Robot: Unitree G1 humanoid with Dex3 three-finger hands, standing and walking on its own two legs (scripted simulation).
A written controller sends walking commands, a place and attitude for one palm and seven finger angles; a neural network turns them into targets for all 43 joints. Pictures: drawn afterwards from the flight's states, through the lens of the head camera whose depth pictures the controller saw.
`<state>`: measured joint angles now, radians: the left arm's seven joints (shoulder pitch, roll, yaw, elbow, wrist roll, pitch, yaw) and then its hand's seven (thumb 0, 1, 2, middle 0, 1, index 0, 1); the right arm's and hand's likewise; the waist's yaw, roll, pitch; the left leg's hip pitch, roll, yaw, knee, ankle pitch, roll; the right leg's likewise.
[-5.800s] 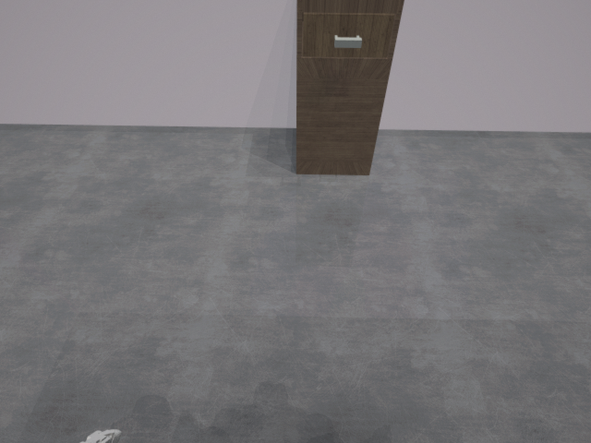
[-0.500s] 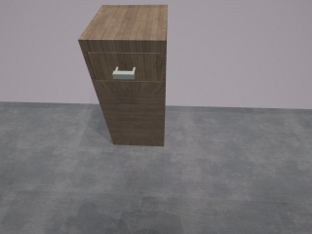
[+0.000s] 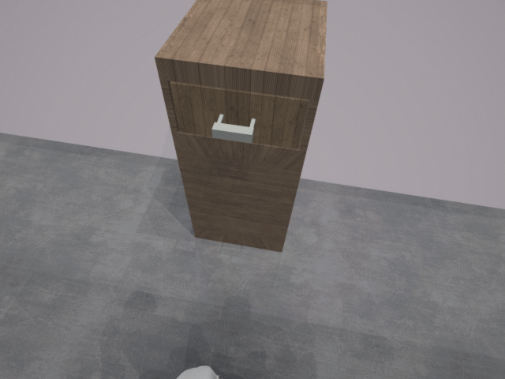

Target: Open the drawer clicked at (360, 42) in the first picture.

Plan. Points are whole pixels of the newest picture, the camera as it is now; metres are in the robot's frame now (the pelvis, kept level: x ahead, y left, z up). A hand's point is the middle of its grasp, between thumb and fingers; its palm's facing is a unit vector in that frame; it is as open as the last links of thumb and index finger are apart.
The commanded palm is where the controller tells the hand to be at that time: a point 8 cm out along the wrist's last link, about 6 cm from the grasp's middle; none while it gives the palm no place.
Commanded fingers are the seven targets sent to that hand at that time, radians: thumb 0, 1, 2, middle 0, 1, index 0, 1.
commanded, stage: take the last steps up to it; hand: left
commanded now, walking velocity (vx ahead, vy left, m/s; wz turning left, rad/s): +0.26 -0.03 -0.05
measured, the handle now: (235, 126) +0.69 +0.12 -0.05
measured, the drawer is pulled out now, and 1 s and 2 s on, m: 0.00 0.00 0.00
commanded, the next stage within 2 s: come to a stop and stand still in 0.30 s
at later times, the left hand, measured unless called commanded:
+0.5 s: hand (192, 304) +0.26 +0.15 -0.15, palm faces -0.05 -0.97 -0.23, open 7.4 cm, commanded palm none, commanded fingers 0.00 0.90 0.90 -0.20 -0.30 -0.20 -0.30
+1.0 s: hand (153, 326) +0.22 +0.21 -0.16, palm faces +0.01 -0.98 -0.22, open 7.4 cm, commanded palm none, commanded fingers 0.00 0.90 0.90 -0.20 -0.30 -0.20 -0.30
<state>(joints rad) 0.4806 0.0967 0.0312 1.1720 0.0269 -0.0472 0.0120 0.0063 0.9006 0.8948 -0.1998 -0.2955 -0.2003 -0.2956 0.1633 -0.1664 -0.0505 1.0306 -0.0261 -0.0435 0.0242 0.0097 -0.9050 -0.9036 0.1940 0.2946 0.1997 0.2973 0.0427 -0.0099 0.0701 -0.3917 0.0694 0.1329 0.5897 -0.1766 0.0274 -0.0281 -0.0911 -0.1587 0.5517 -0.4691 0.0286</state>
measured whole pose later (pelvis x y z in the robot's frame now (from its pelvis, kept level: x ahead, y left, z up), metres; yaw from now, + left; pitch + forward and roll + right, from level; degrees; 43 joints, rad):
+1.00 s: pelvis +0.17 +0.02 +0.02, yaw -3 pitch +0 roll +0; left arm 0.21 0.23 0.06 1.04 0.02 0.05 0.02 0.01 0.91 0.90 -0.20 -0.29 -0.20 -0.29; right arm 0.16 -0.15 -0.02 1.01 -0.02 0.01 -0.03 0.01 -0.90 -0.90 0.20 0.29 0.20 0.30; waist 0.02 -0.05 0.06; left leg -0.24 0.02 0.09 0.46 -0.21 0.03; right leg -0.38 -0.02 0.00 0.95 -0.43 0.03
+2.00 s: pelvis +0.20 -0.06 +0.01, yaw -3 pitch -1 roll +1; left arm 0.32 0.09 0.01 1.14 0.01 0.00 0.05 0.00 0.90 0.90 -0.20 -0.30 -0.20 -0.30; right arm 0.25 -0.14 -0.01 1.16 -0.01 0.01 -0.05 0.02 -0.92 -0.90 0.20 0.29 0.20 0.30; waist 0.00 0.01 0.04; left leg -0.18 0.10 0.04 0.45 -0.24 -0.08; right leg -0.03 0.03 -0.09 0.43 -0.38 -0.06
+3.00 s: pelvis +0.21 -0.01 +0.02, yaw -4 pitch +1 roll +0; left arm 0.32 0.15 -0.02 1.07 0.01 -0.01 0.03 0.01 0.90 0.90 -0.20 -0.29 -0.20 -0.30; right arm 0.35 -0.14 0.03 1.11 -0.01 -0.02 -0.03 0.01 -0.91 -0.90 0.20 0.29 0.20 0.30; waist 0.00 0.00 0.02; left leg -0.23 -0.03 0.08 0.48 -0.26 0.05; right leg -0.20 -0.02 -0.02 0.50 -0.31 0.00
